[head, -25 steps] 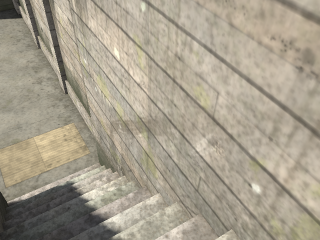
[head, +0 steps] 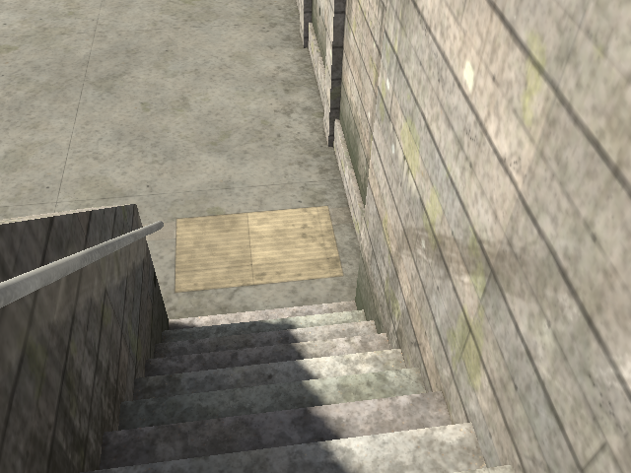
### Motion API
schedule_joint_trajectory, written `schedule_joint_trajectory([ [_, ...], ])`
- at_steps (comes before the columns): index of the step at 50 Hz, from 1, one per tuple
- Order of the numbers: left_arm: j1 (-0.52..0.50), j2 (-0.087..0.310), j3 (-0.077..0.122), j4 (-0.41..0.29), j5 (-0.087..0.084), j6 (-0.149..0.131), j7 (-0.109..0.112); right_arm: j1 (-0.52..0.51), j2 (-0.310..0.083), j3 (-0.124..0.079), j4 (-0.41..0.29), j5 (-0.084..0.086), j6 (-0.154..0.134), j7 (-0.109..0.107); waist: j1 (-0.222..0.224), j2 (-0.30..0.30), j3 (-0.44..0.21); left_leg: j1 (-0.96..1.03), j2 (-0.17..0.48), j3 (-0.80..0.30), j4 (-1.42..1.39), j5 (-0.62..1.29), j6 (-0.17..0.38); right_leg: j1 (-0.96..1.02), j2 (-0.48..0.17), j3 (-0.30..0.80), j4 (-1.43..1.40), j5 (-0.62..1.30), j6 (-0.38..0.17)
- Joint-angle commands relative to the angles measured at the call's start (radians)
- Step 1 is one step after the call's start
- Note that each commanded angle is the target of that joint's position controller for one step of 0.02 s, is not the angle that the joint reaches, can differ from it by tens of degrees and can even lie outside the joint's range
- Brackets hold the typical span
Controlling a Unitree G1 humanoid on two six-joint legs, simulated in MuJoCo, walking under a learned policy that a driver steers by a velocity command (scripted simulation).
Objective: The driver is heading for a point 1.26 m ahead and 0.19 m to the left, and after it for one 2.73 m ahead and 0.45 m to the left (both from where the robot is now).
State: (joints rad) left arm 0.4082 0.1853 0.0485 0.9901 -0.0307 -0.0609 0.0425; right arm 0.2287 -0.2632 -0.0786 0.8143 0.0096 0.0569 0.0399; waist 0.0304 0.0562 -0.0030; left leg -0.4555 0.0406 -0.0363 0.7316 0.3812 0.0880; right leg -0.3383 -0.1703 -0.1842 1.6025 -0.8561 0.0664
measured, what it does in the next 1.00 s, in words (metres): goes down, turning left: right foot 0.21 m lower, then left foot 0.21 m lower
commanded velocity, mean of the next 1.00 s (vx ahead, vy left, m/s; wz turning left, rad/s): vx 0.50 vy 0.00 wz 0.39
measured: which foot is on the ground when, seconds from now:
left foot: down 0.00-0.40, up 0.42-0.90, down 0.92-1.00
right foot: down 0.00-0.00, up 0.02-0.38, down 0.40-0.92, up 0.94-1.00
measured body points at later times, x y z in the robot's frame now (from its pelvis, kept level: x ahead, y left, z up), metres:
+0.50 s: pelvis +0.27 +0.00 -0.27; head +0.25 -0.01 +0.18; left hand +0.16 +0.23 -0.41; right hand +0.42 -0.21 -0.40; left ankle +0.16 +0.13 -0.68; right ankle +0.29 -0.10 -0.99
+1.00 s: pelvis +0.48 +0.15 -0.46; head +0.48 +0.16 -0.01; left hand +0.32 +0.33 -0.61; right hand +0.68 -0.03 -0.58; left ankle +0.47 +0.27 -1.20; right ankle +0.42 -0.07 -0.90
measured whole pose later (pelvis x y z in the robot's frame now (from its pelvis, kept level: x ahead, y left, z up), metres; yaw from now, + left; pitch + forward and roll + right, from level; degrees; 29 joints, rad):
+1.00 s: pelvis +0.48 +0.15 -0.46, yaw +23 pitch +1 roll -3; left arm 0.51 0.15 0.04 1.03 -0.04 -0.04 0.03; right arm 0.23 -0.21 -0.05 0.82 0.00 -0.05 0.05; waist 0.04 0.05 -0.03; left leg -0.33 0.06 0.00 0.53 -0.18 0.04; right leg -0.53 0.10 0.15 1.95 -0.83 -0.03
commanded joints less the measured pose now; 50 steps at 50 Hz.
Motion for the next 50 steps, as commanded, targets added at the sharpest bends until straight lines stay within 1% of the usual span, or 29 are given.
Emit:
schedule_joint_trajectory([
  [1,-0.123,0.085,0.041,-0.109,0.027,-0.027,0.013,0.571,-0.185,-0.05,0.181,-0.009,-0.031,0.004,-0.262,0.432,0.085,0.672,0.044,-0.037,-0.19,0.503,0.145,-0.695,0.191,0.031,0.794,-0.043,0.019],
  [2,-0.044,0.052,0.023,-0.18,0.03,-0.047,0.01,0.489,-0.153,-0.023,0.161,-0.006,-0.043,0.0,-0.129,0.588,0.004,0.719,0.083,-0.237,-0.044,0.697,0.17,-0.855,0.161,0.198,0.663,-0.013,-0.01],
  [4,-0.163,0.104,0.032,-0.224,-0.019,-0.031,0.013,0.428,-0.075,-0.002,0.147,-0.006,-0.037,-0.004,-0.116,0.016,-0.013,0.571,0.121,-0.31,-0.043,0.134,0.159,-0.951,0.087,0.212,0.439,0.203,-0.077],
  [5,-0.189,0.073,0.026,-0.253,0.003,-0.021,0.024,0.301,-0.093,-0.007,0.088,0.013,-0.035,-0.006,-0.049,-0.101,-0.022,0.46,0.126,-0.37,-0.033,0.167,0.175,-0.919,0.074,0.182,0.436,0.261,-0.085],
  [7,-0.195,0.025,-0.003,-0.282,-0.013,-0.011,0.004,0.224,-0.064,0.016,0.058,-0.016,-0.06,-0.033,0.01,-0.051,-0.045,0.276,0.249,-0.581,-0.083,-0.063,0.236,-0.907,0.042,0.336,-0.021,0.603,-0.056],
  [9,-0.184,0.069,0.02,-0.278,0.052,0.004,0.006,0.076,-0.049,0.028,0.022,-0.044,-0.069,-0.095,0.078,-0.085,-0.026,-0.193,0.085,-0.472,-0.097,-0.138,0.183,-0.35,0.096,0.291,-0.316,1.026,-0.018],
  [11,-0.192,0.127,0.038,-0.279,0.045,-0.018,-0.023,0.186,-0.047,0.022,0.066,0.02,-0.106,-0.117,0.035,-0.023,-0.03,-0.001,0.02,-0.439,0.048,-0.381,0.154,-0.427,0.117,0.345,-0.532,1.335,-0.034],
  [12,-0.324,0.131,0.026,-0.336,0.052,-0.029,-0.03,0.166,-0.034,0.031,0.051,0.052,-0.119,-0.151,0.015,-0.134,0.059,-0.181,-0.074,-0.304,0.087,-0.652,0.118,-0.252,0.145,0.306,-0.863,1.572,-0.017],
  [14,-0.442,0.014,0.0,-0.405,0.047,-0.011,-0.042,0.257,-0.017,0.027,0.1,0.045,-0.11,-0.151,-0.083,-0.108,0.071,-0.23,-0.11,-0.322,0.092,-0.787,0.124,-0.049,0.197,0.265,-1.03,1.563,0.005],
  [16,-0.175,0.072,0.027,-0.362,0.04,0.016,-0.052,0.182,-0.007,0.02,0.097,0.022,-0.092,-0.138,0.026,0.056,0.031,-0.204,-0.131,-0.372,0.3,-0.725,0.132,0.041,0.186,0.314,-0.919,1.486,-0.017],
  [19,0.264,0.2,0.089,-0.176,0.033,0.011,-0.072,0.079,0.014,0.015,0.094,0.022,-0.085,-0.086,0.217,0.07,-0.062,-0.105,-0.17,-0.428,0.692,-0.307,0.082,0.328,0.118,0.344,-1.002,1.304,-0.088],
  [20,0.473,0.177,0.085,-0.108,0.029,0.007,-0.056,0.073,0.042,0.018,0.079,0.063,-0.095,-0.088,0.317,-0.029,0.014,-0.179,-0.278,-0.3,1.17,-0.347,0.006,0.452,0.004,0.383,-1.375,1.372,-0.122],
  [21,0.506,0.117,0.043,-0.048,0.04,-0.012,-0.083,0.243,0.197,0.037,0.119,0.025,-0.108,-0.068,0.18,-0.382,-0.003,-0.621,-0.432,-0.268,1.68,-1.322,-0.027,0.748,-0.107,0.441,-0.929,1.984,-0.213],
  [22,0.386,0.11,0.021,-0.033,0.022,-0.011,-0.097,0.397,0.17,0.04,0.063,0.041,-0.112,-0.06,0.017,-0.549,-0.011,-0.808,-0.32,-0.291,1.606,-1.282,-0.02,0.755,-0.162,0.548,-0.831,2.121,-0.243],
  [23,0.328,0.013,-0.008,-0.048,0.021,-0.004,-0.106,0.328,0.122,0.032,0.047,0.052,-0.096,-0.066,0.013,-0.422,-0.02,-0.853,-0.259,-0.242,1.549,-1.191,-0.02,0.67,-0.189,0.523,-0.888,1.992,-0.232],
  [24,0.279,-0.037,-0.032,-0.035,0.038,-0.017,-0.13,0.2,0.093,0.029,0.016,0.065,-0.078,-0.081,0.001,-0.091,0.009,-0.817,-0.171,-0.188,1.443,-1.016,0.014,0.452,-0.147,0.509,-0.962,1.518,-0.244],
  [25,0.208,0.015,-0.03,-0.031,0.043,-0.017,-0.135,0.196,0.1,0.029,0.003,0.056,-0.059,-0.093,-0.044,-0.016,0.041,-0.772,-0.148,-0.136,1.443,-0.942,0.015,0.27,-0.144,0.513,-0.985,1.46,-0.27],
  [27,0.099,0.072,-0.026,-0.01,0.092,-0.024,-0.079,0.056,0.106,0.047,-0.084,0.04,-0.023,-0.094,-0.088,-0.064,0.121,-0.789,-0.053,-0.273,1.202,-0.671,-0.002,-0.031,-0.217,0.731,-1.096,0.907,-0.294],
  [29,-0.014,0.038,-0.066,-0.038,0.096,-0.028,-0.015,0.026,0.077,0.041,-0.112,0.015,-0.001,-0.091,-0.138,-0.025,0.188,-0.472,-0.059,-0.216,0.761,-0.356,-0.069,-0.363,-0.088,0.538,-1.122,0.877,-0.238],
  [31,0.079,0.127,-0.044,0.021,0.07,-0.03,-0.006,0.097,0.091,0.046,-0.076,0.008,-0.006,-0.074,-0.139,-0.107,0.136,-0.422,-0.039,-0.192,0.74,-0.201,-0.081,-0.273,-0.071,0.519,-1.077,0.967,-0.22],
  [34,0.279,0.071,-0.044,0.059,0.028,-0.035,0.019,-0.099,0.042,0.03,-0.125,0.035,-0.037,-0.041,-0.005,-0.152,0.155,-0.707,-0.037,-0.273,0.396,-0.032,-0.045,0.112,-0.046,0.526,-0.93,0.74,-0.198],
  [37,0.267,0.067,-0.048,0.025,0.021,-0.004,0.053,-0.231,0.068,0.043,-0.173,-0.014,-0.05,0.021,0.042,-0.097,0.124,-0.305,-0.012,-0.091,-0.007,0.299,-0.081,-0.043,0.044,0.37,-0.878,0.497,-0.206],
  [41,0.255,0.043,-0.035,0.019,0.009,0.042,0.04,-0.268,0.056,0.042,-0.193,0.013,-0.048,0.054,0.135,-0.183,0.175,-0.156,0.017,-0.059,-0.214,0.147,-0.105,-0.008,0.071,0.352,-0.749,0.553,-0.23],
  [43,0.164,0.072,-0.012,0.012,0.009,0.041,0.033,-0.154,-0.013,0.012,-0.145,0.019,-0.076,0.05,0.081,-0.204,0.128,-0.054,0.068,-0.093,-0.297,0.126,-0.078,0.029,0.046,0.428,-0.564,0.604,-0.235],
  [45,0.079,0.074,0.006,0.032,0.003,0.02,0.004,0.304,-0.111,-0.042,0.025,-0.002,-0.086,0.023,-0.131,-0.158,-0.033,0.392,0.068,-0.001,-0.356,0.148,-0.04,-0.045,0.116,0.397,-0.145,0.876,-0.192],
  [46,0.115,0.067,0.011,0.055,-0.01,0.005,-0.004,0.452,-0.077,-0.037,0.066,-0.025,-0.086,-0.006,-0.234,0.076,0.012,0.558,0.091,0.056,-0.534,0.18,0.007,-0.194,0.262,0.296,0.253,0.568,-0.127],
  [47,0.216,-0.012,0.015,0.074,0.011,0.005,-0.022,0.524,-0.049,0.0,0.141,-0.046,-0.091,-0.006,-0.176,0.279,-0.051,0.91,0.222,-0.038,-0.082,0.657,0.059,-0.613,0.346,0.393,0.574,-0.141,-0.111],
  [48,0.301,0.009,0.011,0.029,-0.01,-0.003,-0.031,0.472,-0.057,0.012,0.116,-0.037,-0.093,-0.003,-0.106,0.342,-0.146,0.933,0.323,-0.134,0.056,0.744,0.12,-0.73,0.285,0.456,0.554,-0.108,-0.097],
  [50,0.177,0.036,0.018,-0.03,-0.021,0.019,-0.013,0.42,-0.053,0.017,0.134,0.001,-0.095,0.019,-0.087,0.059,-0.132,0.682,0.354,-0.221,-0.073,0.09,0.16,-0.78,0.2,0.39,0.397,0.118,-0.096],
])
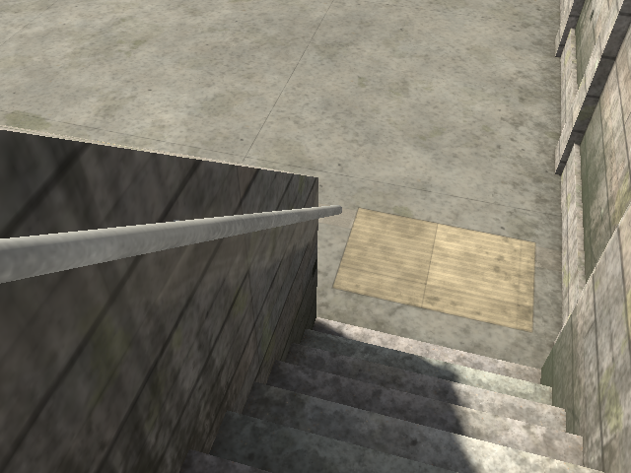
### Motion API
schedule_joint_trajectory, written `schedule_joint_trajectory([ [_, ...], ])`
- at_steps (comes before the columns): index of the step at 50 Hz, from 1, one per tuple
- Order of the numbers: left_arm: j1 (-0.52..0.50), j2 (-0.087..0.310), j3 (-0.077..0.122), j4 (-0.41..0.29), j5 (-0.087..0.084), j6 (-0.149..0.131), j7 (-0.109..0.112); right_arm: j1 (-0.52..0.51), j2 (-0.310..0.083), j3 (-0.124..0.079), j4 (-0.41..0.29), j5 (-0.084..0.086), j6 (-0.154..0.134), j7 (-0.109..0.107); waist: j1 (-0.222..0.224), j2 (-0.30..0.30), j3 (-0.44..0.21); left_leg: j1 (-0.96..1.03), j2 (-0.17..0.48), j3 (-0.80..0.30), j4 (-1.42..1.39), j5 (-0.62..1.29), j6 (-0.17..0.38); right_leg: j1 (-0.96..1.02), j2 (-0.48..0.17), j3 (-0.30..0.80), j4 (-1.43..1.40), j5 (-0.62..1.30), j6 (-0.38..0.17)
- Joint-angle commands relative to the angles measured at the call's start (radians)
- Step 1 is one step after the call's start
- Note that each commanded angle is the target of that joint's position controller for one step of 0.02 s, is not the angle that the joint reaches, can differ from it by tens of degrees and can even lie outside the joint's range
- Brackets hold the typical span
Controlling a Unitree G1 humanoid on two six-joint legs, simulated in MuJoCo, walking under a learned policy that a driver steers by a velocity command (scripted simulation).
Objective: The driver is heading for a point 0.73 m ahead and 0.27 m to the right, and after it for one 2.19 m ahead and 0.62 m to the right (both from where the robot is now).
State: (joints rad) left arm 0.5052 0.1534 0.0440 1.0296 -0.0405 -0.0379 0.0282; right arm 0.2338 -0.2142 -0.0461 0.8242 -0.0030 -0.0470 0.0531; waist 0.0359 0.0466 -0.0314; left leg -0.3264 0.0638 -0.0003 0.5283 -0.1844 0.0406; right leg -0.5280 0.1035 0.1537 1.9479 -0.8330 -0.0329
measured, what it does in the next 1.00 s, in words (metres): goes down, turning right: right foot 0.21 m lower, then left foot 0.21 m lower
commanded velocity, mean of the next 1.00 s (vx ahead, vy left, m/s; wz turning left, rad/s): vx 0.27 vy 0.00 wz -0.51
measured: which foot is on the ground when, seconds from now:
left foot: down 0.00-0.38, up 0.40-0.86, down 0.88-1.00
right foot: up 0.00-0.38, down 0.40-0.88, up 0.90-1.00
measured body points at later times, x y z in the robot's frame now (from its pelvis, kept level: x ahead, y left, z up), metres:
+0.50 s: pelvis +0.23 -0.08 -0.22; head +0.24 -0.10 +0.23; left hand +0.31 +0.17 -0.35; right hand +0.27 -0.36 -0.35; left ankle +0.19 +0.09 -0.65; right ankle +0.20 -0.16 -0.95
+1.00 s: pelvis +0.40 -0.07 -0.42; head +0.40 -0.08 +0.03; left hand +0.66 +0.03 -0.53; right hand +0.26 -0.29 -0.56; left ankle +0.48 -0.02 -1.16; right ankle +0.29 -0.19 -0.80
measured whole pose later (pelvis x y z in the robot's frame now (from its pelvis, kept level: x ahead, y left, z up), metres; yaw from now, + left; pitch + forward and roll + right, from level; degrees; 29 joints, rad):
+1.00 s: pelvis +0.40 -0.07 -0.42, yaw -34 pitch +0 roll +0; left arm 0.18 0.21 0.03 0.71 -0.04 0.06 0.07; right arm 0.42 -0.22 -0.03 0.79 -0.04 0.04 0.01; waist -0.06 -0.01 0.01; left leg -0.30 -0.05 -0.01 0.51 -0.21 0.04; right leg -0.90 0.21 0.19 2.30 -0.78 0.08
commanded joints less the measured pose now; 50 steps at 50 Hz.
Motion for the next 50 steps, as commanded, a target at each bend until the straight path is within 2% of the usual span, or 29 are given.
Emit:
schedule_joint_trajectory([
  [1,0.032,0.055,0.018,-0.121,-0.035,0.021,0.022,0.323,-0.104,-0.018,0.124,0.004,0.017,0.006,-0.021,-0.006,-0.059,0.29,0.349,-0.322,0.034,0.193,0.231,-0.549,-0.128,-0.008,-0.053,0.336,-0.013],
  [2,-0.047,-0.01,-0.003,-0.155,-0.038,0.039,0.036,0.256,-0.136,-0.026,0.136,-0.009,0.015,-0.019,-0.009,0.127,0.016,0.116,0.448,-0.492,-0.035,-0.007,0.26,-0.592,-0.185,0.049,-0.144,0.463,0.0],
  [3,-0.08,0.02,0.008,-0.17,-0.025,0.061,0.043,0.14,-0.017,0.021,0.098,-0.034,0.006,-0.047,0.028,-0.009,0.141,-0.167,0.362,-0.34,-0.016,0.035,0.196,-0.476,-0.167,0.101,-0.401,0.687,0.035],
  [5,-0.068,0.031,0.021,-0.167,0.012,0.069,0.034,0.137,-0.035,0.034,0.119,-0.059,0.005,-0.081,0.053,0.023,0.113,-0.262,0.252,-0.204,0.028,0.06,0.143,-0.309,-0.149,-0.005,-0.565,0.853,0.073],
  [8,-0.167,0.114,0.041,-0.237,-0.001,0.056,-0.008,0.184,-0.035,0.032,0.15,-0.001,-0.025,-0.112,0.023,0.108,0.074,-0.069,0.233,-0.194,0.134,-0.019,0.076,-0.427,-0.158,0.134,-0.768,1.132,0.032],
  [10,-0.235,0.084,0.03,-0.278,0.027,0.072,-0.036,0.199,-0.071,0.028,0.159,-0.007,-0.03,-0.137,0.008,0.055,0.086,-0.144,0.188,-0.085,0.228,-0.162,0.059,-0.276,-0.125,0.085,-1.009,1.421,0.029],
  [16,-0.259,0.127,0.029,-0.281,0.024,0.102,-0.067,0.173,-0.114,-0.022,0.112,0.017,-0.01,-0.116,-0.036,0.04,0.152,-0.169,0.235,-0.007,0.479,-0.207,0.019,0.013,-0.131,-0.104,-1.112,1.329,-0.011],
  [18,0.002,0.212,0.07,-0.181,0.026,0.107,-0.06,0.044,-0.145,-0.042,0.103,0.029,0.0,-0.099,0.092,0.098,0.062,-0.216,0.221,0.053,0.775,0.058,-0.038,0.306,-0.153,-0.158,-1.201,1.232,-0.057],
  [19,0.16,0.236,0.087,-0.143,0.032,0.087,-0.053,0.029,-0.146,-0.049,0.1,0.045,0.009,-0.111,0.186,-0.013,0.048,-0.181,0.129,0.14,1.091,0.301,-0.073,0.494,-0.084,-0.257,-1.541,1.259,-0.076],
  [20,0.217,0.242,0.079,-0.113,0.039,0.053,-0.046,0.032,-0.137,-0.06,0.108,0.031,-0.001,-0.135,0.23,-0.269,0.11,-0.282,-0.01,0.158,1.633,-0.294,-0.106,0.573,-0.198,-0.088,-1.792,1.568,-0.17],
  [21,0.132,0.3,0.054,-0.12,0.04,0.034,-0.053,0.222,0.017,-0.033,0.058,-0.009,-0.025,-0.122,0.013,-0.598,0.095,-0.797,-0.09,0.04,1.815,-0.738,-0.132,0.825,-0.26,0.105,-1.287,2.27,-0.23],
  [22,0.12,0.255,0.043,-0.146,0.029,0.027,-0.059,0.177,-0.061,-0.042,-0.002,-0.009,-0.044,-0.118,0.044,-0.547,-0.022,-0.883,-0.056,-0.037,1.73,-0.725,-0.139,0.852,-0.329,0.194,-1.249,2.297,-0.275],
  [24,0.053,0.261,0.044,-0.162,0.037,0.031,-0.053,0.031,-0.052,-0.034,-0.057,0.037,-0.027,-0.139,0.025,-0.038,-0.096,-0.889,0.006,-0.085,1.56,-0.475,-0.081,0.645,-0.37,0.303,-1.282,1.658,-0.29],
  [25,-0.084,0.237,0.034,-0.219,0.035,0.041,-0.044,-0.084,-0.051,-0.032,-0.095,0.02,0.009,-0.163,-0.006,0.097,-0.065,-0.863,0.01,-0.042,1.566,-0.389,-0.072,0.518,-0.344,0.315,-1.328,1.66,-0.259],
  [26,-0.027,0.277,0.035,-0.192,0.061,0.039,-0.033,-0.037,0.007,-0.009,-0.14,0.051,0.024,-0.147,-0.039,-0.089,-0.182,-0.888,0.016,-0.156,1.374,-0.194,-0.066,0.503,-0.436,0.46,-1.332,1.445,-0.329],
  [27,-0.088,0.226,0.023,-0.22,0.07,0.038,-0.023,-0.102,-0.022,-0.012,-0.17,0.039,0.039,-0.151,-0.044,-0.129,-0.117,-0.932,0.017,-0.174,1.314,-0.152,-0.09,0.433,-0.429,0.519,-1.332,1.515,-0.329],
  [28,-0.143,0.131,-0.016,-0.238,0.052,0.054,0.016,-0.139,-0.044,-0.007,-0.213,-0.002,0.06,-0.154,-0.072,-0.085,-0.046,-0.819,-0.017,-0.154,1.044,0.053,-0.123,0.27,-0.318,0.375,-1.288,1.484,-0.274],
  [30,-0.2,0.17,-0.017,-0.276,0.037,0.051,0.05,-0.064,-0.057,-0.019,-0.173,-0.035,0.057,-0.138,-0.113,-0.038,-0.096,-0.421,-0.071,-0.08,0.845,0.356,-0.139,0.072,-0.195,0.27,-1.226,1.528,-0.196],
  [33,-0.098,0.164,-0.011,-0.252,0.009,0.039,0.084,-0.107,-0.095,-0.042,-0.201,-0.004,0.048,-0.095,-0.076,-0.102,-0.075,-0.52,-0.086,-0.188,0.723,0.525,-0.151,0.255,-0.17,0.342,-1.137,1.238,-0.199],
  [35,-0.077,0.108,-0.016,-0.25,-0.015,0.048,0.125,-0.248,-0.031,-0.012,-0.29,-0.026,0.053,-0.073,-0.04,-0.031,0.035,-0.422,-0.111,-0.173,0.343,0.706,-0.149,0.112,-0.06,0.279,-1.08,0.782,-0.174],
  [38,-0.123,0.128,-0.001,-0.276,0.011,0.072,0.114,-0.237,0.0,-0.005,-0.345,-0.023,0.035,-0.045,-0.008,-0.129,0.064,-0.119,-0.111,-0.163,-0.002,0.738,-0.11,-0.038,0.0,0.282,-1.06,0.547,-0.185],
  [41,-0.222,0.105,-0.007,-0.328,0.01,0.088,0.089,0.04,-0.068,-0.032,-0.254,-0.005,0.038,-0.037,-0.1,-0.163,0.036,0.096,-0.033,-0.173,-0.133,0.769,-0.087,-0.035,0.019,0.313,-0.817,0.72,-0.164],
  [43,-0.255,0.059,-0.031,-0.355,0.014,0.08,0.062,0.301,-0.045,-0.036,-0.148,-0.026,0.042,-0.044,-0.159,-0.077,0.047,0.416,0.081,-0.145,-0.486,0.918,-0.062,-0.149,0.107,0.21,-0.512,0.682,-0.073],
  [44,-0.191,0.019,-0.029,-0.314,0.042,0.063,0.041,0.45,-0.067,-0.043,-0.083,-0.013,0.048,-0.038,-0.177,0.101,-0.034,0.725,0.203,-0.188,-0.244,1.265,-0.026,-0.402,0.161,0.134,-0.16,0.125,-0.016],
  [45,-0.036,-0.041,-0.038,-0.302,0.036,0.062,0.014,0.367,-0.07,-0.005,-0.092,-0.01,0.049,-0.028,-0.067,0.332,-0.067,0.859,0.253,-0.207,0.185,1.674,0.058,-0.687,0.223,0.128,0.21,-0.218,0.03],
  [47,-0.072,0.095,-0.004,-0.331,0.003,0.048,0.016,0.355,-0.154,-0.019,-0.103,-0.008,0.052,-0.019,-0.082,0.248,-0.151,0.746,0.334,-0.307,0.131,1.488,0.213,-0.753,0.143,0.084,0.478,-0.103,0.126],
  [48,-0.18,0.127,0.003,-0.385,0.005,0.057,0.028,0.297,-0.198,-0.022,-0.116,-0.028,0.062,-0.024,-0.067,0.105,-0.162,0.609,0.356,-0.35,0.045,1.167,0.267,-0.739,0.091,0.012,0.571,-0.011,0.145],
  [49,-0.3,0.096,-0.017,-0.488,-0.006,0.083,0.039,0.196,-0.272,-0.032,-0.124,-0.039,0.079,-0.053,-0.013,0.117,-0.115,0.425,0.431,-0.521,-0.084,0.682,0.355,-0.728,0.023,-0.012,0.566,0.079,0.146],
  [50,-0.417,0.099,-0.024,-0.484,-0.014,0.109,0.058,0.093,-0.21,0.0,-0.165,-0.073,0.094,-0.069,-0.024,-0.072,-0.015,0.154,0.383,-0.452,-0.194,0.47,0.336,-0.648,0.012,0.011,0.594,0.243,0.144],
])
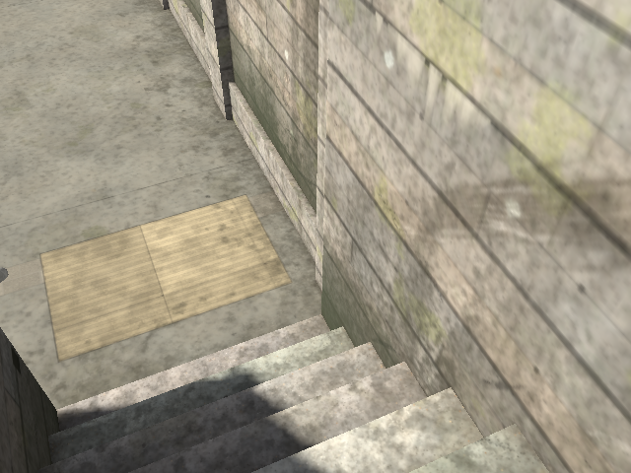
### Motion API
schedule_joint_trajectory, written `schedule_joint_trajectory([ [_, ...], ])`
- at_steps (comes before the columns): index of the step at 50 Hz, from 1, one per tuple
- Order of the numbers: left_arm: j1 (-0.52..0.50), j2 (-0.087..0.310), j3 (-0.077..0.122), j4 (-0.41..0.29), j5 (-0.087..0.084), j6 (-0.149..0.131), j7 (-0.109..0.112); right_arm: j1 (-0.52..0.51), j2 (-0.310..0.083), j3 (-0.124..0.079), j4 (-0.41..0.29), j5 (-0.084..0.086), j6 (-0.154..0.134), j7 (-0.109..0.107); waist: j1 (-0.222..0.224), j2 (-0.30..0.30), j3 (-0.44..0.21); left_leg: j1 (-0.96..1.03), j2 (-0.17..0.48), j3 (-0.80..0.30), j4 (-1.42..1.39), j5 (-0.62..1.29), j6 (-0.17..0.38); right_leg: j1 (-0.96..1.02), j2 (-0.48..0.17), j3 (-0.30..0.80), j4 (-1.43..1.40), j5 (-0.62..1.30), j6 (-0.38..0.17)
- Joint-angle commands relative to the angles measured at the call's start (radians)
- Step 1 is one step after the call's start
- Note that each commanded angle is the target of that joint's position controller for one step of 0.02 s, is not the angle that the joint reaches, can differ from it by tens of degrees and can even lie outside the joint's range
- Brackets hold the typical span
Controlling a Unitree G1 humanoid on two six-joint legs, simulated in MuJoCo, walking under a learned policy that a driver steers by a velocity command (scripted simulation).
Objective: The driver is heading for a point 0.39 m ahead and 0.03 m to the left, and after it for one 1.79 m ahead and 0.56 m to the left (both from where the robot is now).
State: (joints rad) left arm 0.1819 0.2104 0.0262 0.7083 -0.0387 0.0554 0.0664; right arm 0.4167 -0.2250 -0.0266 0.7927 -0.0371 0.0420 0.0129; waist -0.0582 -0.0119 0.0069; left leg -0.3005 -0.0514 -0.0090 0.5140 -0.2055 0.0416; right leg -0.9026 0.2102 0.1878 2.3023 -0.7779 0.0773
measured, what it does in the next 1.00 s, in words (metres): steps on the spot: right foot 0.21 m higher, then right foot 0.18 m higher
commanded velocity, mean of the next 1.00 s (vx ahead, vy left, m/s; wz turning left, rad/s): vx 0.27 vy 0.00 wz -0.12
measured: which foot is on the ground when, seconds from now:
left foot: down 0.00-1.00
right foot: up 0.00-0.30, down 0.32-0.70, up 0.72-0.98, down 1.00-1.00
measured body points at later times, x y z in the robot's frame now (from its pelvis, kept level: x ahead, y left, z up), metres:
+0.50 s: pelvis -0.01 -0.03 +0.05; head +0.00 -0.06 +0.50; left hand +0.19 +0.13 -0.04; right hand -0.05 -0.26 -0.11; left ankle +0.03 +0.10 -0.70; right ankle -0.06 -0.13 -0.52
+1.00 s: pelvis +0.04 +0.00 -0.01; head +0.03 -0.02 +0.44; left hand +0.31 +0.09 -0.05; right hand -0.06 -0.21 -0.16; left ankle +0.04 +0.11 -0.73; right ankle +0.09 -0.16 -0.53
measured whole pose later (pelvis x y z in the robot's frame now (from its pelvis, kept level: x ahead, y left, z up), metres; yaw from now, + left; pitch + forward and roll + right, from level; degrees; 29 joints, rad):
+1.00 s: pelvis +0.04 +0.00 -0.01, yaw -5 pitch -1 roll +0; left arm -0.03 0.05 -0.10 0.59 -0.07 -0.02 0.01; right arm 0.55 -0.15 -0.01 0.85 0.00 0.02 -0.06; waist -0.12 0.02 0.01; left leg -0.27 -0.03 -0.01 0.64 -0.36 0.06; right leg -0.96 -0.12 0.02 1.74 -0.34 0.04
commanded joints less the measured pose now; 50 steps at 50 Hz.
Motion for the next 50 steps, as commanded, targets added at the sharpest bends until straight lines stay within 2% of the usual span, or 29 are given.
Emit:
schedule_joint_trajectory([
  [1,-0.108,0.019,-0.012,-0.178,-0.014,0.042,0.024,-0.156,-0.18,0.013,-0.149,-0.039,0.02,-0.042,0.098,-0.026,0.004,-0.048,0.432,-0.38,-0.193,0.414,0.272,-0.164,-0.085,-0.055,0.293,0.251,0.028],
  [4,-0.093,-0.051,-0.037,-0.208,-0.017,0.061,0.029,-0.092,-0.104,0.076,-0.146,-0.007,0.026,-0.057,0.068,0.029,0.021,-0.061,0.288,-0.251,-0.153,0.323,0.207,-0.176,-0.064,-0.081,0.311,0.28,0.032],
  [6,-0.095,-0.085,-0.055,-0.224,-0.026,0.058,0.02,0.019,-0.092,0.081,-0.119,0.002,0.021,-0.071,0.035,0.05,-0.019,0.088,0.266,-0.244,-0.139,0.257,0.218,-0.212,-0.088,-0.062,0.244,0.255,0.038],
  [9,-0.163,-0.101,-0.083,-0.265,-0.022,0.041,0.002,0.079,-0.142,0.051,-0.108,0.008,0.02,-0.096,0.013,0.095,-0.043,0.201,0.253,-0.229,-0.173,0.175,0.203,-0.17,-0.169,-0.087,-0.064,0.212,0.031],
  [12,-0.173,-0.072,-0.086,-0.271,-0.001,0.008,-0.015,0.054,-0.209,0.017,-0.1,0.017,0.015,-0.086,0.024,0.205,-0.065,0.138,0.273,-0.156,-0.214,0.47,0.229,0.058,-0.232,-0.204,-0.229,0.085,0.013],
  [15,-0.12,-0.154,-0.131,-0.245,0.014,-0.01,-0.051,0.178,-0.139,-0.005,-0.008,0.069,0.035,-0.06,0.011,0.252,-0.023,-0.001,0.227,-0.133,-0.318,0.005,0.17,0.342,-0.251,-0.246,-0.687,-0.346,-0.1],
  [16,-0.088,-0.153,-0.138,-0.216,0.036,-0.006,-0.064,0.21,-0.123,-0.011,0.022,0.093,0.037,-0.045,0.023,0.19,0.045,-0.036,0.21,-0.152,-0.364,-0.113,0.132,0.409,-0.249,-0.218,-0.928,-0.301,-0.155],
  [17,-0.117,-0.018,-0.101,-0.199,0.034,-0.006,-0.074,0.211,-0.1,-0.015,0.004,0.094,0.031,-0.02,-0.012,-0.016,0.164,-0.084,0.163,-0.121,-0.335,-0.229,0.083,0.293,-0.267,-0.026,-1.098,-0.101,-0.266],
  [18,-0.135,0.05,-0.079,-0.175,0.041,-0.017,-0.075,0.167,-0.065,-0.012,-0.021,0.074,0.015,0.005,-0.023,-0.279,0.145,-0.055,0.122,-0.008,-0.241,-0.278,0.06,0.167,-0.338,0.211,-1.338,-0.191,-0.376],
  [19,-0.123,0.007,-0.087,-0.171,0.072,-0.04,-0.074,0.164,-0.069,-0.025,-0.003,0.059,0.0,0.024,-0.006,-0.285,0.07,-0.011,0.128,-0.059,-0.192,-0.221,0.047,0.182,-0.373,0.359,-1.421,-0.263,-0.429],
  [20,-0.117,-0.005,-0.085,-0.147,0.08,-0.054,-0.071,0.174,-0.044,-0.025,0.017,0.052,-0.007,0.038,-0.009,-0.242,0.011,0.007,0.125,-0.06,-0.158,-0.107,0.054,0.221,-0.37,0.368,-1.354,-0.196,-0.429],
  [21,-0.111,-0.023,-0.082,-0.144,0.062,-0.048,-0.061,0.189,-0.007,-0.021,0.055,0.043,-0.004,0.044,0.009,-0.141,-0.032,0.02,0.114,-0.053,-0.146,-0.005,0.061,0.269,-0.357,0.323,-1.301,-0.231,-0.398],
  [23,-0.112,-0.022,-0.071,-0.131,0.049,-0.04,-0.056,0.136,0.01,-0.029,0.065,0.021,0.004,0.026,0.052,-0.073,-0.055,0.172,0.063,0.023,-0.139,0.034,0.059,0.163,-0.328,0.204,-1.286,-0.283,-0.33],
  [26,-0.088,0.031,-0.045,-0.12,0.044,-0.017,-0.052,0.053,0.001,-0.046,0.02,0.038,0.015,0.012,0.088,-0.12,-0.02,0.191,0.002,0.105,-0.066,-0.032,0.049,0.083,-0.307,0.134,-1.349,-0.481,-0.318],
  [29,-0.126,0.023,-0.04,-0.11,0.024,-0.006,-0.038,0.123,0.035,-0.053,0.037,0.029,0.027,0.009,0.047,-0.134,0.027,0.226,-0.002,0.143,-0.078,-0.022,0.063,0.026,-0.317,0.093,-1.315,-0.474,-0.313],
  [32,-0.15,-0.016,-0.051,-0.104,0.02,-0.004,-0.036,0.257,0.079,-0.054,0.085,0.017,0.028,-0.002,-0.016,-0.102,-0.019,0.34,-0.024,0.234,-0.085,-0.027,0.057,0.011,-0.305,-0.026,-1.183,-0.428,-0.263],
  [35,-0.229,-0.131,-0.081,-0.102,0.013,-0.01,-0.074,0.43,0.099,-0.047,0.135,-0.009,0.002,0.003,-0.113,-0.017,-0.103,0.44,0.016,0.233,-0.041,-0.029,0.06,-0.007,-0.225,-0.277,-0.691,-0.282,-0.181],
  [37,-0.423,-0.211,-0.099,-0.179,-0.035,-0.024,-0.066,0.456,0.056,-0.006,0.078,-0.044,-0.028,0.0,-0.18,0.193,0.012,0.351,0.271,-0.212,-0.122,-0.081,0.203,-0.253,-0.158,-0.309,0.107,-0.38,-0.07],
  [38,-0.302,-0.18,-0.086,-0.193,-0.066,-0.027,-0.048,0.231,-0.066,-0.014,0.014,-0.022,-0.026,-0.001,-0.019,0.179,0.055,0.269,0.339,-0.542,-0.281,-0.453,0.283,-0.348,-0.191,-0.235,0.154,-0.19,-0.079],
  [39,-0.244,-0.142,-0.104,-0.215,-0.074,-0.061,-0.047,0.178,-0.254,-0.079,0.015,0.058,-0.043,-0.027,0.015,0.372,0.141,0.15,0.472,-0.857,-0.397,-0.825,0.366,-0.416,-0.263,-0.105,0.05,-0.121,-0.095],
  [40,-0.326,-0.052,-0.089,-0.245,-0.054,-0.069,-0.03,0.105,-0.166,-0.044,-0.014,0.066,-0.051,-0.064,0.018,0.218,0.198,0.182,0.491,-0.762,-0.368,-0.699,0.298,-0.491,-0.314,-0.021,-0.036,-0.004,-0.075],
  [41,-0.281,-0.053,-0.089,-0.192,-0.046,-0.064,-0.023,0.097,-0.073,-0.009,-0.008,0.027,-0.038,-0.071,0.029,0.108,0.12,0.123,0.386,-0.601,-0.308,-0.591,0.231,-0.371,-0.313,-0.067,-0.169,0.049,-0.059],
  [42,-0.199,-0.07,-0.094,-0.164,-0.027,-0.058,-0.015,0.068,-0.085,-0.003,-0.011,0.016,-0.022,-0.074,0.07,0.049,0.045,0.036,0.31,-0.487,-0.293,-0.543,0.178,-0.186,-0.303,-0.138,-0.28,0.027,-0.047],
  [43,-0.171,-0.09,-0.1,-0.146,-0.013,-0.053,-0.024,0.088,-0.086,-0.009,0.009,0.023,-0.017,-0.064,0.071,0.075,0.036,-0.069,0.289,-0.4,-0.311,-0.449,0.173,-0.043,-0.295,-0.203,-0.312,0.053,-0.04],
  [44,-0.239,-0.097,-0.102,-0.162,-0.022,-0.059,-0.028,0.162,-0.018,0.003,0.027,0.044,-0.023,-0.081,0.009,0.106,0.067,0.021,0.276,-0.401,-0.243,-0.394,0.17,-0.142,-0.312,-0.133,-0.308,0.231,-0.031],
  [47,-0.317,-0.135,-0.124,-0.204,-0.034,-0.078,-0.053,0.216,-0.033,-0.006,0.025,0.034,-0.024,-0.083,-0.04,0.083,0.092,0.206,0.274,-0.428,-0.125,-0.362,0.2,-0.386,-0.342,-0.116,-0.395,0.215,-0.045],
  [48,-0.307,-0.096,-0.108,-0.204,-0.048,-0.083,-0.057,0.223,-0.036,-0.011,0.013,0.029,-0.032,-0.085,-0.039,0.023,0.099,0.267,0.254,-0.439,-0.066,-0.471,0.197,-0.442,-0.356,-0.122,-0.611,0.447,-0.036],
  [49,-0.301,-0.107,-0.109,-0.199,-0.049,-0.095,-0.058,0.225,-0.024,-0.017,0.026,0.033,-0.029,-0.079,-0.046,0.056,0.099,0.177,0.256,-0.446,-0.09,-0.556,0.198,-0.346,-0.351,-0.147,-0.735,0.516,-0.027],
  [50,-0.28,-0.13,-0.113,-0.209,-0.026,-0.098,-0.071,0.16,-0.017,-0.014,0.013,0.032,-0.017,-0.082,-0.021,0.031,0.083,0.056,0.26,-0.447,-0.108,-0.604,0.182,-0.154,-0.362,-0.119,-0.919,0.684,-0.012],
])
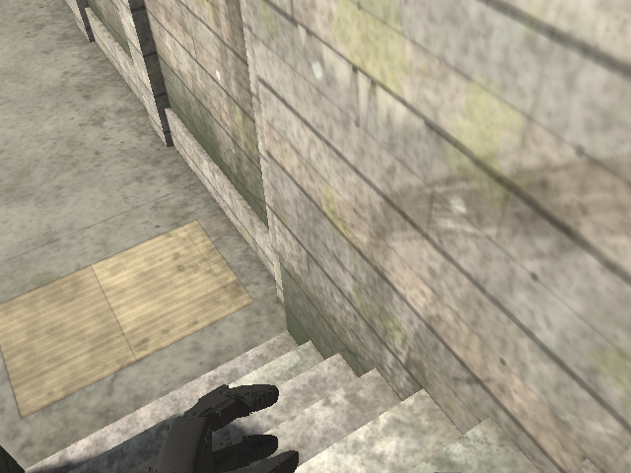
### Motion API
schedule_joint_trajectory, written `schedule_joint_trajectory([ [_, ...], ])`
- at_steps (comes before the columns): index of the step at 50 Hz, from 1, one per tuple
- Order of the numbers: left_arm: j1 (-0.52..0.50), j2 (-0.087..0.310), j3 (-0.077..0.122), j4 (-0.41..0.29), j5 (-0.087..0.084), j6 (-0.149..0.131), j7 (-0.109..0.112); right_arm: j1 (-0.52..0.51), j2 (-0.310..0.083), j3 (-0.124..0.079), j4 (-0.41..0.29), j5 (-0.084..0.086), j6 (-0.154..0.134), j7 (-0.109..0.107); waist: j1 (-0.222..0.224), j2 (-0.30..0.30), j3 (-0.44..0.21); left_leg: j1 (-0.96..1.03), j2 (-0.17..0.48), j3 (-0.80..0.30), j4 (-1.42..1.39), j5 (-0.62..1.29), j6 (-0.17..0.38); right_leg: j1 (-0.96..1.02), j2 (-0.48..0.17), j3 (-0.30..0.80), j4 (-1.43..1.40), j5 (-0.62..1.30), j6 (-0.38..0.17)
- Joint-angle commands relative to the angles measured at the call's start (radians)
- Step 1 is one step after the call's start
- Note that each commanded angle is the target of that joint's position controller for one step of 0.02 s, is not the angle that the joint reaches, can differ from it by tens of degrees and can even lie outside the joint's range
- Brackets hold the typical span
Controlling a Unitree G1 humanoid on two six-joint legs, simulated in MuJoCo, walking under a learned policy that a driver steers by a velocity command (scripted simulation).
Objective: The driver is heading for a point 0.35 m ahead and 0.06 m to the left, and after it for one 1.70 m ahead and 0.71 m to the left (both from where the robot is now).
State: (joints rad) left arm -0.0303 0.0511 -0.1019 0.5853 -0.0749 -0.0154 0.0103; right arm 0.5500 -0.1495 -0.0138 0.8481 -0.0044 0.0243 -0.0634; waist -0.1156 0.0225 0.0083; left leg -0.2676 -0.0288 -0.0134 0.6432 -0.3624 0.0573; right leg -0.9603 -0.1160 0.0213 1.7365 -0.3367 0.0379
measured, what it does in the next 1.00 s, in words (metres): goes down, turning left: right foot, then left foot 0.21 m lower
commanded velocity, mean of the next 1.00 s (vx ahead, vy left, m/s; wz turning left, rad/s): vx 0.49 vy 0.00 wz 0.36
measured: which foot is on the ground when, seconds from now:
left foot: down 0.00-0.26, up 0.28-0.72, down 0.74-1.00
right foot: down 0.00-0.12, up 0.14-0.24, down 0.26-0.74, up 0.76-1.00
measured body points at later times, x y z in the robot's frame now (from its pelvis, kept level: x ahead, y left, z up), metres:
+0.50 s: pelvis +0.18 -0.06 -0.03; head +0.20 -0.07 +0.42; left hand +0.07 +0.19 -0.16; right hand +0.30 -0.33 -0.16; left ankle +0.23 +0.11 -0.65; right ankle +0.17 -0.17 -0.72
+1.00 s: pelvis +0.37 +0.05 -0.25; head +0.36 +0.06 +0.20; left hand +0.46 +0.33 -0.34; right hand +0.43 -0.17 -0.39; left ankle +0.27 +0.08 -0.93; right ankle +0.62 -0.06 -0.86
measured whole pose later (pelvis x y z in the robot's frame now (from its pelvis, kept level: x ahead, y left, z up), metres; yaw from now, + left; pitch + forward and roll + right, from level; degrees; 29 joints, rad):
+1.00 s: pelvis +0.37 +0.05 -0.25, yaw +26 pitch +1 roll +0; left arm 0.10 0.18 0.03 0.67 0.01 -0.06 0.03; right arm 0.50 -0.10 -0.01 0.93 0.02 0.00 -0.05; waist -0.01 -0.05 -0.04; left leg -0.32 -0.20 -0.14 0.96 -0.62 0.12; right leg -0.94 -0.05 0.14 1.20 0.22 0.04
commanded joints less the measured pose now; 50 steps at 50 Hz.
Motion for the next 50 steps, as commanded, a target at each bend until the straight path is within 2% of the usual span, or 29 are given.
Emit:
schedule_joint_trajectory([
  [1,-0.078,0.047,0.026,-0.099,0.008,-0.029,-0.025,-0.018,-0.107,-0.023,-0.066,-0.003,0.014,0.002,0.039,0.0,0.106,-0.079,0.23,-0.417,-0.303,-0.504,0.165,0.006,0.015,-0.01,-0.406,0.235,0.042],
  [4,-0.185,0.057,0.039,-0.13,0.029,-0.032,-0.024,0.005,-0.027,0.014,-0.082,0.023,0.018,0.039,-0.025,-0.07,0.166,0.005,0.179,-0.333,-0.28,-0.265,0.143,0.03,0.022,-0.067,-0.531,0.169,0.043],
  [8,-0.235,0.041,0.033,-0.181,0.029,-0.05,-0.06,0.042,-0.009,0.014,-0.071,-0.014,0.054,0.013,-0.049,0.036,0.11,0.178,0.13,-0.22,-0.284,-0.045,0.105,0.223,0.079,-0.118,-1.06,0.182,0.059],
  [9,-0.205,0.012,0.031,-0.173,0.024,-0.049,-0.067,0.026,-0.061,0.0,-0.041,-0.006,0.062,0.008,-0.011,0.145,0.055,0.17,0.164,-0.272,-0.29,0.072,0.139,0.406,0.126,-0.119,-1.091,0.093,0.056],
  [11,0.114,0.203,0.113,-0.086,-0.01,-0.043,-0.046,-0.127,-0.206,-0.057,-0.066,0.0,0.038,0.003,0.161,0.313,-0.051,0.049,0.225,-0.301,-0.241,0.287,0.151,0.692,0.087,-0.032,-0.824,0.219,0.003],
  [12,0.381,0.303,0.158,0.019,0.026,-0.043,-0.033,-0.28,-0.216,-0.06,-0.123,-0.003,0.008,0.012,0.31,0.241,-0.065,-0.104,0.152,-0.261,-0.062,0.401,0.106,0.907,0.099,-0.071,-0.769,0.321,0.001],
  [13,0.556,0.315,0.171,0.054,0.059,-0.049,-0.026,-0.333,-0.204,-0.064,-0.146,0.039,0.002,0.017,0.393,0.096,-0.086,-0.175,0.073,-0.269,0.272,0.39,0.037,0.987,0.024,0.078,-1.073,0.195,-0.049],
  [14,0.709,0.34,0.174,0.148,0.065,-0.05,-0.038,-0.35,-0.092,-0.05,-0.167,0.007,-0.009,0.013,0.384,-0.286,-0.045,-0.371,-0.093,-0.267,0.667,-0.168,0.022,1.047,-0.044,0.132,-1.086,0.527,-0.076],
  [15,0.738,0.288,0.148,0.192,0.064,-0.041,-0.051,-0.092,0.009,-0.042,-0.119,0.016,-0.03,0.022,0.228,-0.537,-0.082,-0.525,-0.169,-0.421,0.877,-0.379,0.015,1.087,-0.115,0.263,-1.068,0.909,-0.104],
  [16,0.628,0.325,0.169,0.194,0.045,-0.042,-0.07,0.059,-0.009,-0.05,-0.121,0.064,-0.021,0.035,0.091,-0.531,-0.086,-0.65,-0.175,-0.382,0.886,-0.269,0.007,1.003,-0.279,0.656,-1.335,0.433,-0.21],
  [18,0.471,0.268,0.161,0.222,0.058,-0.061,-0.085,-0.094,-0.1,-0.068,-0.133,0.078,0.021,0.012,0.049,-0.07,0.067,-0.719,-0.042,-0.242,0.96,-0.047,0.017,0.729,-0.326,0.642,-1.371,-0.161,-0.285],
  [19,0.393,0.235,0.15,0.217,0.078,-0.06,-0.082,-0.136,-0.083,-0.056,-0.142,0.071,0.048,0.01,0.03,-0.004,0.078,-0.658,-0.007,-0.234,0.883,0.045,0.028,0.574,-0.273,0.51,-1.317,-0.255,-0.27],
  [22,0.338,0.218,0.133,0.255,0.1,-0.072,-0.043,-0.09,-0.118,-0.073,-0.108,0.021,0.067,0.041,-0.013,-0.04,0.022,-0.492,0.003,-0.212,0.763,0.411,0.025,0.437,-0.132,0.232,-1.186,-0.117,-0.202],
  [23,0.359,0.269,0.145,0.277,0.096,-0.075,-0.041,-0.089,-0.102,-0.068,-0.111,0.003,0.069,0.042,-0.013,-0.098,0.006,-0.486,0.0,-0.179,0.737,0.441,0.024,0.44,-0.14,0.208,-1.172,-0.101,-0.2],
  [25,0.389,0.226,0.138,0.275,0.084,-0.092,-0.011,-0.214,-0.151,-0.077,-0.15,0.003,0.06,0.054,0.036,-0.067,0.036,-0.513,0.006,-0.204,0.509,0.652,0.004,0.431,-0.117,0.088,-1.056,-0.147,-0.157],
  [29,0.496,0.268,0.137,0.283,0.095,-0.082,0.038,-0.404,-0.097,-0.045,-0.22,0.004,0.031,0.1,0.147,-0.135,0.037,-0.332,-0.016,-0.071,0.116,0.938,-0.055,0.415,-0.111,-0.032,-0.943,-0.24,-0.148],
  [32,0.52,0.266,0.139,0.29,0.082,-0.082,0.045,-0.327,-0.158,-0.067,-0.157,0.02,0.017,0.114,0.147,-0.173,0.059,-0.28,0.012,-0.065,0.176,1.039,-0.029,0.401,-0.165,-0.022,-0.75,-0.264,-0.132],
  [35,0.474,0.297,0.164,0.283,0.057,-0.056,0.021,-0.182,-0.202,-0.105,-0.089,0.025,0.029,0.104,0.101,-0.17,0.068,-0.24,0.04,0.001,0.192,0.718,0.02,0.475,-0.223,0.027,-0.482,0.063,-0.103],
  [36,0.435,0.301,0.177,0.294,0.055,-0.043,0.018,-0.054,-0.211,-0.119,-0.052,0.021,0.035,0.101,0.02,-0.113,-0.013,0.042,0.027,0.056,-0.101,0.612,0.076,0.465,-0.141,-0.095,-0.28,0.308,-0.07],
  [37,0.357,0.351,0.198,0.29,0.051,-0.055,0.03,0.179,-0.222,-0.135,0.021,0.015,0.033,0.098,-0.149,-0.059,-0.069,0.434,0.022,0.066,-0.209,0.71,0.14,0.293,-0.086,-0.136,0.118,0.495,-0.051],
  [38,0.424,0.263,0.183,0.271,0.088,-0.061,0.034,0.237,-0.243,-0.113,0.065,0.023,0.002,0.116,-0.113,0.343,0.013,0.544,0.09,-0.057,-0.212,0.959,0.21,-0.049,0.118,-0.202,0.661,-0.474,-0.012],
  [39,0.461,0.211,0.164,0.19,0.09,-0.093,0.031,0.121,-0.268,-0.09,0.039,-0.003,-0.022,0.119,0.03,0.511,-0.031,0.58,0.141,-0.261,0.058,1.368,0.223,-0.279,0.093,-0.018,0.617,-0.459,-0.04],
  [40,0.41,0.283,0.176,0.17,0.065,-0.091,0.033,0.093,-0.188,-0.067,0.027,0.0,-0.014,0.115,0.028,0.279,-0.084,0.565,0.186,-0.287,0.06,1.24,0.197,-0.347,0.039,0.023,0.515,-0.339,-0.053],
  [42,0.343,0.193,0.163,0.13,0.039,-0.088,0.039,0.008,-0.165,-0.06,0.034,0.022,-0.007,0.111,0.093,-0.064,-0.144,0.389,0.222,-0.479,0.038,0.788,0.243,-0.371,0.021,0.073,0.393,-0.102,-0.072],
  [44,0.267,0.181,0.142,0.064,0.025,-0.069,0.029,-0.117,-0.227,-0.073,-0.002,-0.003,-0.033,0.097,0.172,0.035,-0.106,0.195,0.347,-0.794,-0.036,0.528,0.291,-0.402,-0.026,0.185,0.019,0.028,-0.055],
  [45,0.169,0.217,0.153,0.028,0.052,-0.038,0.053,-0.232,-0.11,-0.023,-0.058,-0.003,-0.03,0.056,0.209,-0.099,0.029,-0.064,0.229,-0.666,-0.041,0.49,0.258,-0.258,0.007,0.162,-0.212,0.185,0.01],
  [47,0.271,0.198,0.164,0.07,0.109,-0.025,0.054,-0.247,-0.139,-0.032,-0.045,-0.007,-0.042,0.014,0.24,-0.04,-0.012,-0.258,0.108,-0.556,0.028,0.633,0.202,0.075,0.053,0.094,-0.352,0.422,0.042],
  [49,0.247,0.246,0.177,0.077,0.086,-0.047,0.016,-0.078,-0.113,-0.028,0.012,0.043,-0.056,-0.011,0.184,0.04,-0.018,-0.095,0.034,-0.48,0.147,0.421,0.135,0.036,0.073,0.128,-0.613,0.731,-0.001],
  [50,0.144,0.263,0.169,0.038,0.094,-0.065,0.006,-0.087,-0.097,-0.019,-0.007,0.064,-0.059,-0.048,0.166,-0.062,0.045,-0.274,-0.053,-0.358,0.162,0.2,0.107,0.242,0.114,0.091,-0.95,0.986,0.014],
])
Keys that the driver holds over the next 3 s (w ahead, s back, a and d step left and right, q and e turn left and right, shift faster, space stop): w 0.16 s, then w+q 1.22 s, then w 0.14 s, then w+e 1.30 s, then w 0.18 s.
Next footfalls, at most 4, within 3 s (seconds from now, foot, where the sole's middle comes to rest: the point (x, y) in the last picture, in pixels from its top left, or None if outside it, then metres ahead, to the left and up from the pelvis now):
0.26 right None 0.21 -0.17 -0.76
0.74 left None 0.31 0.09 -0.97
1.20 right None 0.61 0.02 -1.18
1.74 left None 0.65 0.48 -1.39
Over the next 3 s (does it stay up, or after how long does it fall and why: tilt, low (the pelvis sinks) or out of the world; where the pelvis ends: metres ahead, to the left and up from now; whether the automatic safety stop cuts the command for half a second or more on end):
stays up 1.13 0.59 -1.08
